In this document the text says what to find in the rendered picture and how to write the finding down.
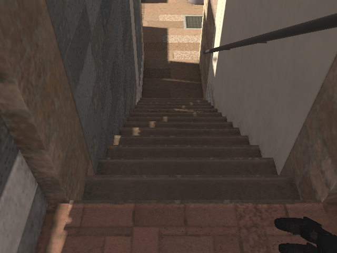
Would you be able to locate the right robot hand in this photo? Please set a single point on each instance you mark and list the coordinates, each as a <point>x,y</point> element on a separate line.
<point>311,231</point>

